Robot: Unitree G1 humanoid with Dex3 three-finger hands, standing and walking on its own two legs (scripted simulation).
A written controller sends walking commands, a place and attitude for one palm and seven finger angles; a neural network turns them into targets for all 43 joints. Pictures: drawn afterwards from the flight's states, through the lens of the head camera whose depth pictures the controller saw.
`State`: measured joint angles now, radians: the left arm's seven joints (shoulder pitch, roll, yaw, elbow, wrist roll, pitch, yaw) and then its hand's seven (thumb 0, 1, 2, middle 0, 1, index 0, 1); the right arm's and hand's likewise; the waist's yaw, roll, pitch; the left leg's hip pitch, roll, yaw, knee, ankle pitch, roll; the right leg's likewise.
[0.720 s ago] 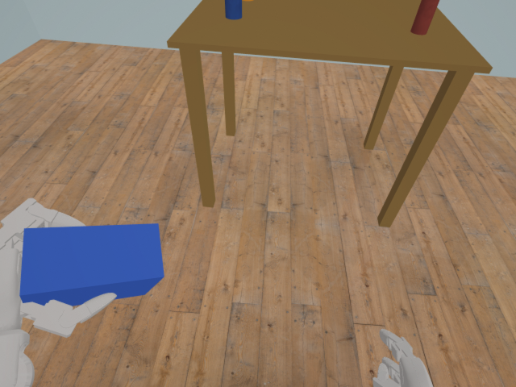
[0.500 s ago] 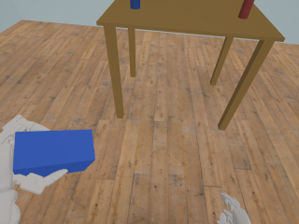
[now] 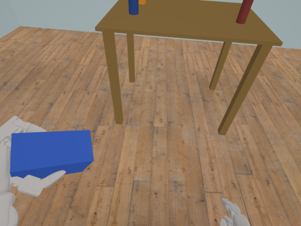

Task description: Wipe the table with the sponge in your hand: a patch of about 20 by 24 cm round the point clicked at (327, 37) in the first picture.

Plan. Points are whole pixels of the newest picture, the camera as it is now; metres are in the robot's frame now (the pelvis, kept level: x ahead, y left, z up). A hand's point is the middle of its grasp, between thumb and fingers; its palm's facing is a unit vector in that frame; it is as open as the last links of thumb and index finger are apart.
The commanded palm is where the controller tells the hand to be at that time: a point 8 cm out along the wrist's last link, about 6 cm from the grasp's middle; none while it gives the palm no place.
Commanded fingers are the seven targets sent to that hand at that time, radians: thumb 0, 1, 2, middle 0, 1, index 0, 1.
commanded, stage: walk to a spot facing it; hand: left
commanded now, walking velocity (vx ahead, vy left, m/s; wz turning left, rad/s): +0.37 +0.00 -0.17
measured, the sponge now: (64, 154) +0.23 +0.20 +0.14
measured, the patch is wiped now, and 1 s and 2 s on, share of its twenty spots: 0.00 0.00 0.00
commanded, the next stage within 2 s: turn to face it in 1.02 s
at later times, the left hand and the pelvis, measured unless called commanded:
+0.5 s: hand (69, 103) +0.35 +0.23 +0.17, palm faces +0.37 -0.84 -0.40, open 10.5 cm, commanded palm +0.30 +0.27 +0.18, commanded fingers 0.00 0.10 1.30 -1.20 -1.60 -1.20 -1.60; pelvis +0.11 +0.00 +0.00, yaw -4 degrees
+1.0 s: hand (123, 69) +0.50 +0.12 +0.18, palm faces +0.27 -0.80 -0.54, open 10.5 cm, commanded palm +0.44 +0.18 +0.18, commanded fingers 0.00 0.10 1.30 -1.20 -1.60 -1.20 -1.60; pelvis +0.27 -0.09 +0.00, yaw -3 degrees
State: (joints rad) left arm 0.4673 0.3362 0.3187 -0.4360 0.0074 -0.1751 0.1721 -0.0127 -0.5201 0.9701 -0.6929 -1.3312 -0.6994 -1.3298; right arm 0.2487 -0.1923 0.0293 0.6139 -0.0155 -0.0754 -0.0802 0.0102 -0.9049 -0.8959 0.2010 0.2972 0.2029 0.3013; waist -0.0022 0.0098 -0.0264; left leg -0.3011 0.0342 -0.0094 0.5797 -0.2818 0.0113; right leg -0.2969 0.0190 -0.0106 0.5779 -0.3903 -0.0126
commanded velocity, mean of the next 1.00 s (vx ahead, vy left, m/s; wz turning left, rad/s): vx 0.34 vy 0.00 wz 0.06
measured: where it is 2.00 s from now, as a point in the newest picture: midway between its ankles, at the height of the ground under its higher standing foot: (169, 218)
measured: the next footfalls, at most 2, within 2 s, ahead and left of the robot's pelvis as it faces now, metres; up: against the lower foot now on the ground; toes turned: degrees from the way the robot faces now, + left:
left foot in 0.36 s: +0.15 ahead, +0.13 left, +0.00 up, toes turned +7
right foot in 0.72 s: +0.31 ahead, -0.15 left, +0.00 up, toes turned -18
